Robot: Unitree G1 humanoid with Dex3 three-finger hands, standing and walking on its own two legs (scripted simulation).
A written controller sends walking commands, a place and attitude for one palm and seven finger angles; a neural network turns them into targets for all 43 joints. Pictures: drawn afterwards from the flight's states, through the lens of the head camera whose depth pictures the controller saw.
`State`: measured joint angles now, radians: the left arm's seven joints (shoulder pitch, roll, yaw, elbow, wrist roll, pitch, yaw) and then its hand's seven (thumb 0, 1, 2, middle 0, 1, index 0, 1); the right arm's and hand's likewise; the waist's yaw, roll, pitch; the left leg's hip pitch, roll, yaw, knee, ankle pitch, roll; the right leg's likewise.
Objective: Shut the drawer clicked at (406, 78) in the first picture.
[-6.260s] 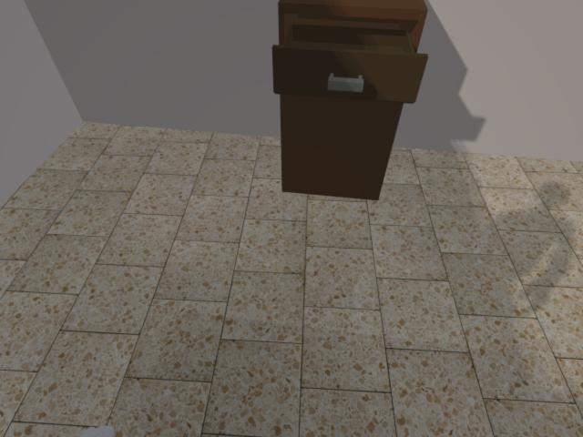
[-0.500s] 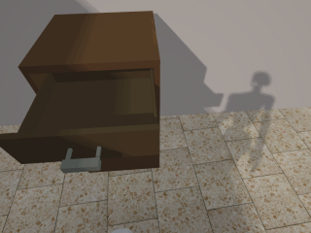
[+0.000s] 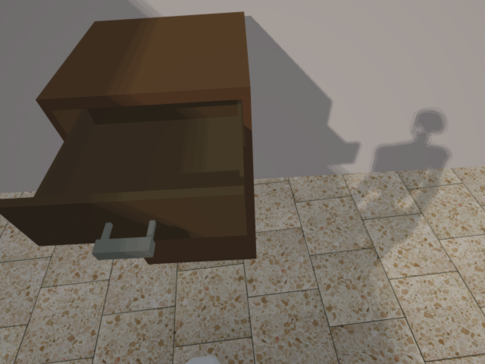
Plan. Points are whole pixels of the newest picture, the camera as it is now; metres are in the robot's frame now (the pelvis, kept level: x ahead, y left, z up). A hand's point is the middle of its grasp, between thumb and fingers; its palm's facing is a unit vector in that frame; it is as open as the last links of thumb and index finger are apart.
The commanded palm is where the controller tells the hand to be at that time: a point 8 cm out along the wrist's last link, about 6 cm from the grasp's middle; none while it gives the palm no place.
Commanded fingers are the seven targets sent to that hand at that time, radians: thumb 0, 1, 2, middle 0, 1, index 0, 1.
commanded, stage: come to a stop and stand still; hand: left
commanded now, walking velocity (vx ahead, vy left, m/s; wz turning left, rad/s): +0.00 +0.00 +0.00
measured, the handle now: (127, 237) +0.32 +0.25 +0.00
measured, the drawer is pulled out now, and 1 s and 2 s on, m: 0.28 0.28 0.28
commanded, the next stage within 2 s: look again from close up in 0.48 s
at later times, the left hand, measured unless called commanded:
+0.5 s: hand out of the picture -0.01 +0.16 -0.16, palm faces +0.01 -0.98 -0.21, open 7.4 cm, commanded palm none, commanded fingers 0.00 0.90 0.90 -0.20 -0.30 -0.20 -0.30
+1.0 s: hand out of the picture +0.00 +0.15 -0.16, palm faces +0.02 -0.99 -0.14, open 7.4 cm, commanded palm none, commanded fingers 0.00 0.90 0.90 -0.20 -0.30 -0.20 -0.30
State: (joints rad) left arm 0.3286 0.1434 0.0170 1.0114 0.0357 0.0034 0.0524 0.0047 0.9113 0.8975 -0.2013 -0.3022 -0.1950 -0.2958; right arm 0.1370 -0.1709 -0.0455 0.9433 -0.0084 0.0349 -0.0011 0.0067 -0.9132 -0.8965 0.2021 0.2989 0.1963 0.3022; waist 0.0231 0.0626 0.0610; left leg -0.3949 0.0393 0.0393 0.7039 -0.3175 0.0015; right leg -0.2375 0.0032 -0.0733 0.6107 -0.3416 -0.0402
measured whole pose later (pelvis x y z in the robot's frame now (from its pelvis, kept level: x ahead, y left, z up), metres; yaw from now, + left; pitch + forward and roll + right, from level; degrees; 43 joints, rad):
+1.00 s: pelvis +0.02 +0.00 +0.02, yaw +0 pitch -1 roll +0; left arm 0.32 0.12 -0.02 1.12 0.02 -0.02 0.03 0.00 0.91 0.90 -0.20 -0.30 -0.20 -0.30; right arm 0.28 -0.13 0.02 1.15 -0.01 -0.02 -0.04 0.02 -0.93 -0.90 0.20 0.30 0.20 0.30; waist 0.01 -0.02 0.02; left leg -0.18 -0.01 0.07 0.42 -0.23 0.03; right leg -0.14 0.01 -0.06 0.42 -0.27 -0.03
